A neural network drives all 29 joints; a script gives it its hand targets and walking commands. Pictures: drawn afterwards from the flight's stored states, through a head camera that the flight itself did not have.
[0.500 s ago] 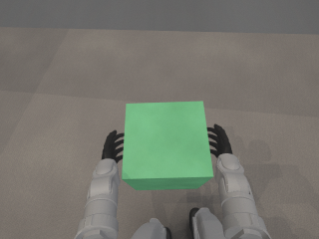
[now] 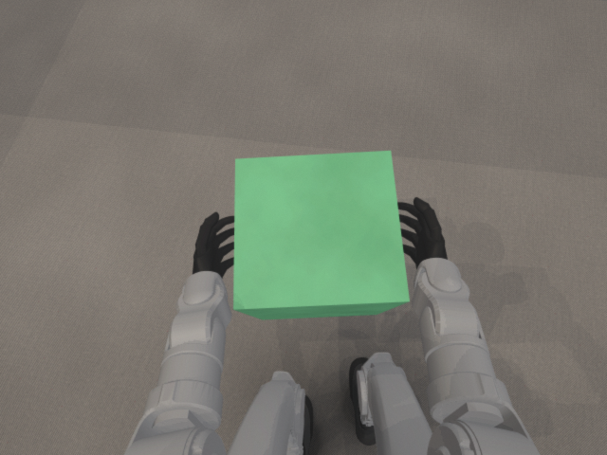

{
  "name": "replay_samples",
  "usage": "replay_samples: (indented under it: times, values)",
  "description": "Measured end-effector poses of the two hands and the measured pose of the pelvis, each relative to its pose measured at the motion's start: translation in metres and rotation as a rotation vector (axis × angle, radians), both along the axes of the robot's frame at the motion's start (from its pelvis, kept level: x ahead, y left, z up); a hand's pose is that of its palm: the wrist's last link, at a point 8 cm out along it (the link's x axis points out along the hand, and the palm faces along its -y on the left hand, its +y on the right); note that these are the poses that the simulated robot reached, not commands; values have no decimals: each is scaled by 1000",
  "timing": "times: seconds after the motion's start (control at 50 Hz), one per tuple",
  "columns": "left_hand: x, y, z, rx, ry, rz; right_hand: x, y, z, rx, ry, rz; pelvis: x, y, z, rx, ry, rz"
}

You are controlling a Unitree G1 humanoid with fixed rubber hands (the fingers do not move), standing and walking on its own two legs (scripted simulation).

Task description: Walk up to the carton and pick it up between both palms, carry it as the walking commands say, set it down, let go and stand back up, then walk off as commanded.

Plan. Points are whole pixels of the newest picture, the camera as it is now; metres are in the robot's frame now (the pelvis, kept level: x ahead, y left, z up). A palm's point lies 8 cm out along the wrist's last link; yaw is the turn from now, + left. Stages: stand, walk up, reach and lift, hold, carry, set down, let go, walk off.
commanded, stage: set down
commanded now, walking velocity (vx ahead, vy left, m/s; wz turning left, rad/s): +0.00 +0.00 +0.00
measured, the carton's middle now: (316, 248) +0.42 +0.00 -0.15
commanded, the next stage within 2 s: none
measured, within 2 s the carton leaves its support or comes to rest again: neither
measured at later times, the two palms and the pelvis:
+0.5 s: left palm (224, 264) +0.40 +0.16 -0.16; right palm (410, 256) +0.40 -0.14 -0.16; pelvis +0.00 -0.01 -0.07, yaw +1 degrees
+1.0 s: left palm (243, 261) +0.43 +0.14 -0.25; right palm (405, 257) +0.43 -0.15 -0.25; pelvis -0.03 +0.00 -0.15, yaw +3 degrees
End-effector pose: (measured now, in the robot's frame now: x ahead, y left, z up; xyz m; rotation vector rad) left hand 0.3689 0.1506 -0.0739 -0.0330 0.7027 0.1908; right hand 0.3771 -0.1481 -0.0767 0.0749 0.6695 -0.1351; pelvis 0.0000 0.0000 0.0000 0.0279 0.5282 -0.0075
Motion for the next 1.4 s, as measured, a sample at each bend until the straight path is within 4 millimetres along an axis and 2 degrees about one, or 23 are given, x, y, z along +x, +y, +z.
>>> replay_samples:
  times: [0.22, 0.4, 0.56, 0.84, 1.1, 1.4]
  values:
    - [30, -10, -26, -6, -18, -38, 16, -10, -28, 11, -17, -48, 4, -8, -36, 9, 68, -5]
    - [30, -2, -61, -7, 14, -30, 22, -2, -62, 6, 15, -32, 8, -9, -57, 11, 124, -2]
    - [35, 5, -98, -14, 7, -25, 29, 5, -96, -4, 7, -25, 0, -6, -82, 0, 173, 20]
    - [51, -8, -147, -17, 22, -60, 32, -9, -145, -24, 21, -50, -20, 3, -124, -10, 188, 40]
    - [68, -8, -189, -3, 6, -53, 58, -8, -185, -16, 5, -36, -30, -5, -164, -4, 214, 52]
    - [80, -5, -244, 9, 29, -63, 67, -5, -245, -4, 28, -40, -34, -8, -201, 0, 250, 53]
